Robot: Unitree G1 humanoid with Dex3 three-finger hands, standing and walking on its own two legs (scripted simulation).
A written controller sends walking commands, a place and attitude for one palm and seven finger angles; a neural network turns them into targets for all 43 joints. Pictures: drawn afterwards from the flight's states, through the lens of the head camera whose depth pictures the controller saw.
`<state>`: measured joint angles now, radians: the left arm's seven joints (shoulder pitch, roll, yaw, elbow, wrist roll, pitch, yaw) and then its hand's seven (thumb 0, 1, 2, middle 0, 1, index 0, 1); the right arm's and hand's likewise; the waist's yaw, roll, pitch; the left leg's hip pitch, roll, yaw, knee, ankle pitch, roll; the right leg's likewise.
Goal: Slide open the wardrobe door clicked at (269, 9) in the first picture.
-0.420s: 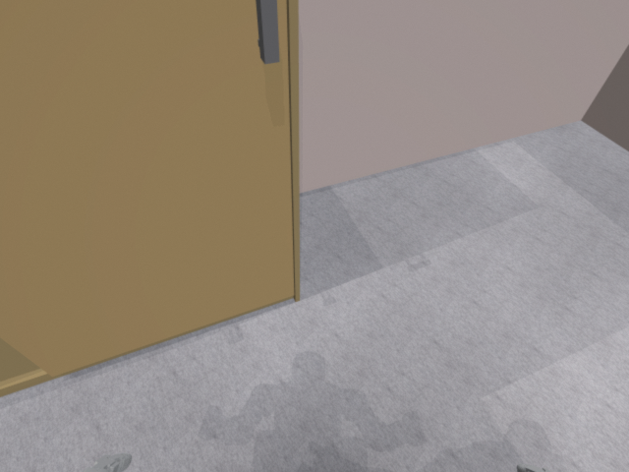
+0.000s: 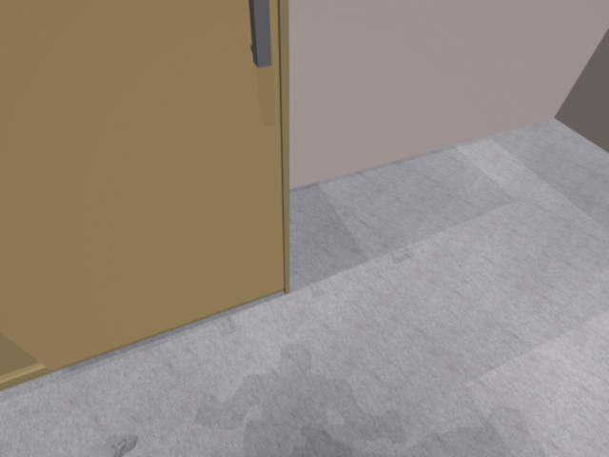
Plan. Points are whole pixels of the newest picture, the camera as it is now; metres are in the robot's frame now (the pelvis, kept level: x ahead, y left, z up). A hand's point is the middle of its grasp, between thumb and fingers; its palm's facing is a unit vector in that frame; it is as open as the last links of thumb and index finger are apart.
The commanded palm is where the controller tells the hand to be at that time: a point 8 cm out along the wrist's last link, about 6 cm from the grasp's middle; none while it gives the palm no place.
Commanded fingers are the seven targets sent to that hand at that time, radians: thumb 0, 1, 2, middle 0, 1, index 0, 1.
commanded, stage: stand and wait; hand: right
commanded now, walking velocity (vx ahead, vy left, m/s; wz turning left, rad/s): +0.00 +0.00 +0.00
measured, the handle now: (256, 17) +0.75 +0.13 +0.23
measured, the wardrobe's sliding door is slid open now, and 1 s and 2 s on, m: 0.00 0.00 0.00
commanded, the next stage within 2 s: look at it before walking up in 0.42 s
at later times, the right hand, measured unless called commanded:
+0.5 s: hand out of the picture +0.07 -0.23 -0.15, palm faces -0.03 +0.94 -0.34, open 7.4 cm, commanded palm none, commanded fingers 0.00 -0.90 -0.90 0.20 0.30 0.20 0.30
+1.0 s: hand out of the picture +0.07 -0.24 -0.15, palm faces -0.03 +0.94 -0.34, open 7.4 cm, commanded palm none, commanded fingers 0.00 -0.90 -0.90 0.20 0.30 0.20 0.30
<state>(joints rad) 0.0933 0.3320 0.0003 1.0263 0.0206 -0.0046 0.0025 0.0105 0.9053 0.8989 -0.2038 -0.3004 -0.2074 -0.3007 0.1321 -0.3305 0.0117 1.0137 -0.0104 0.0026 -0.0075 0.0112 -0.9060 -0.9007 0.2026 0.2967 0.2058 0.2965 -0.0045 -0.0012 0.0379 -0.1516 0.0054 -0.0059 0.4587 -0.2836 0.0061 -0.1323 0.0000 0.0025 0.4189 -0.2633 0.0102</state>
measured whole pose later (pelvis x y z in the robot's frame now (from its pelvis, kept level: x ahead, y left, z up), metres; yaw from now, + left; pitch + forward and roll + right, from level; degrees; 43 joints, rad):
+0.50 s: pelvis -0.01 +0.01 +0.00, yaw +0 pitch -2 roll -1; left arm 0.13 0.33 0.00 1.11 0.02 -0.01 0.00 0.01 0.91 0.90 -0.20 -0.30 -0.21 -0.30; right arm 0.12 -0.32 0.01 1.07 -0.01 -0.01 0.00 0.01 -0.91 -0.90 0.20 0.30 0.20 0.30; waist 0.00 -0.01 0.04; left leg -0.14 -0.01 0.00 0.41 -0.24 0.02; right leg -0.12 -0.02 0.01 0.37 -0.22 0.03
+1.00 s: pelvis -0.01 +0.01 +0.00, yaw +0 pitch -2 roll +0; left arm 0.12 0.33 0.00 1.11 0.02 -0.01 0.00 0.01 0.91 0.90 -0.20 -0.30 -0.21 -0.30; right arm 0.13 -0.33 0.01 1.08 -0.01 -0.01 -0.01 0.01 -0.91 -0.90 0.20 0.30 0.20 0.30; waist 0.00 0.00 0.04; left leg -0.13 -0.02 0.00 0.38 -0.22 0.02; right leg -0.12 -0.02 0.01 0.36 -0.21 0.03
